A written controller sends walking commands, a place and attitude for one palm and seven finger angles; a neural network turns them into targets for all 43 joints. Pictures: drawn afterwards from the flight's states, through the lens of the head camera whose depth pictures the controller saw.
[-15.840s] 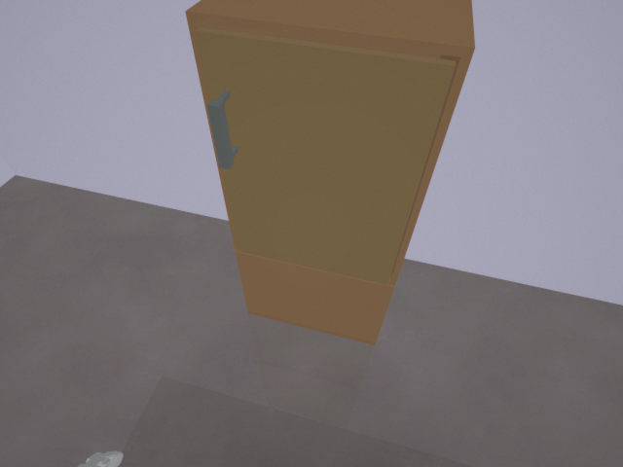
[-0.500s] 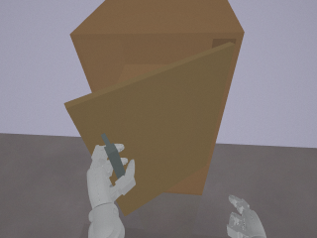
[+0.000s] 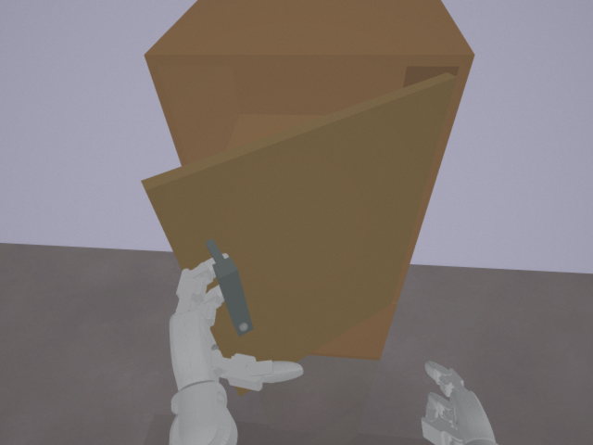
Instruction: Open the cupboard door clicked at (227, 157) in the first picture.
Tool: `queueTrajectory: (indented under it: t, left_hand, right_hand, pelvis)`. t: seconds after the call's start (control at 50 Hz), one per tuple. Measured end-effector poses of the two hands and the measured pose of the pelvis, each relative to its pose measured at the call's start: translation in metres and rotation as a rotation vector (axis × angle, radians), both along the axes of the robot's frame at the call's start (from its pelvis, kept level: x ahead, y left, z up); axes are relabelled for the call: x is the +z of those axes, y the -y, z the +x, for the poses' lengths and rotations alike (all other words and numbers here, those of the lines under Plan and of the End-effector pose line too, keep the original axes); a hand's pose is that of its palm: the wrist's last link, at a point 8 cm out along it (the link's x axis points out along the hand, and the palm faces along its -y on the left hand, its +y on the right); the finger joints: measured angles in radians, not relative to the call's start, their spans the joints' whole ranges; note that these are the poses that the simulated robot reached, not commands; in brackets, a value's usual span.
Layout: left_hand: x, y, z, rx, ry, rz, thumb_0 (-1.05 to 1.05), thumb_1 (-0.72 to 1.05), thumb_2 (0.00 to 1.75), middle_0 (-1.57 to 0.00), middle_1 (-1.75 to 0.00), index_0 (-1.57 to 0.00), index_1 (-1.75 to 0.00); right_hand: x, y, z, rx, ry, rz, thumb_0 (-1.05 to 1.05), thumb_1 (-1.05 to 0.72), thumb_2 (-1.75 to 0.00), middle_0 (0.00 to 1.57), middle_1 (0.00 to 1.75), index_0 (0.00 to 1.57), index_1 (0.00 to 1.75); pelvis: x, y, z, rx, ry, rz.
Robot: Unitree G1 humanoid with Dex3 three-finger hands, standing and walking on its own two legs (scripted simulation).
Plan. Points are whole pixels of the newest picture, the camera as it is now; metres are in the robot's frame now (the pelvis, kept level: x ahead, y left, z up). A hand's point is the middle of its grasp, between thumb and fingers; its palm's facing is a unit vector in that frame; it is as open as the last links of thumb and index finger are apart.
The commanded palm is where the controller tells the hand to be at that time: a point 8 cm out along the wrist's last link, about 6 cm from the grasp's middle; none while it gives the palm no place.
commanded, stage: open thumb and fingers to let go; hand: left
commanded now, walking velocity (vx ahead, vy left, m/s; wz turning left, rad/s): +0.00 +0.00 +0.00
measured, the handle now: (228, 288) +0.30 +0.11 +0.08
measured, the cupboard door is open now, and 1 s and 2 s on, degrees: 36 38 38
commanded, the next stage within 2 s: slide the hand sideways off the handle in 0.08 s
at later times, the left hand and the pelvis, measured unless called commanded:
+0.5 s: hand (241, 358) +0.20 +0.08 +0.09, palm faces -0.13 -0.99 +0.05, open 16.4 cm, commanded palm +0.18 +0.12 +0.09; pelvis +0.00 +0.04 -0.01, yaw -2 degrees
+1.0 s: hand (196, 384) +0.18 +0.12 +0.09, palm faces -0.06 -1.00 +0.01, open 16.3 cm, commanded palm +0.14 +0.18 +0.09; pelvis +0.00 +0.04 -0.02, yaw -2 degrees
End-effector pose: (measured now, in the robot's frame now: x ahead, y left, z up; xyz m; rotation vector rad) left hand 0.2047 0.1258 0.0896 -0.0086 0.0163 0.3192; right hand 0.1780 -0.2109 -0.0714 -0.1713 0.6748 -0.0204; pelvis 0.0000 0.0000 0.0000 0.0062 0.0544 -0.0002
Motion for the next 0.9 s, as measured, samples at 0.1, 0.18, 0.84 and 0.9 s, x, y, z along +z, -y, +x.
queueTrajectory:
  t: [0.1,0.18,0.84,0.9]
  left_hand:
    - [0.0,-0.001,0.007,-0.034,0.002,0.001,-0.01,-0.5,0.3,-0.23,-0.63,-0.24,-0.64]
    - [0.0,-0.002,0.015,-0.047,-0.001,0.002,-0.01,-0.5,0.3,-0.21,-0.49,-0.23,-0.5]
    - [-0.001,-0.037,-0.042,-0.383,0.026,-0.017,-0.01,-0.51,0.3,-0.15,-0.3,-0.15,-0.3]
    - [-0.003,-0.043,-0.044,-0.377,0.024,-0.008,-0.01,-0.51,0.3,-0.15,-0.3,-0.15,-0.3]
  right_hand:
    - [0.002,-0.01,0.0,-0.002,0.005,0.001,0.01,-0.9,-0.9,0.2,0.3,0.2,0.3]
    - [0.003,-0.019,0.0,-0.001,0.001,0.007,0.01,-0.9,-0.9,0.2,0.3,0.2,0.3]
    - [0.004,-0.045,-0.017,-0.018,0.081,0.018,0.01,-0.9,-0.9,0.21,0.3,0.2,0.3]
    - [0.004,-0.042,-0.016,-0.018,0.087,0.006,0.01,-0.9,-0.9,0.21,0.3,0.2,0.3]
  pelvis:
    - [-0.001,-0.009,-0.001,-0.005,0.002,-0.007]
    - [-0.001,-0.015,-0.001,-0.011,0.002,-0.011]
    - [-0.018,-0.047,-0.005,-0.042,-0.029,-0.026]
    - [-0.02,-0.046,-0.006,-0.04,-0.034,-0.027]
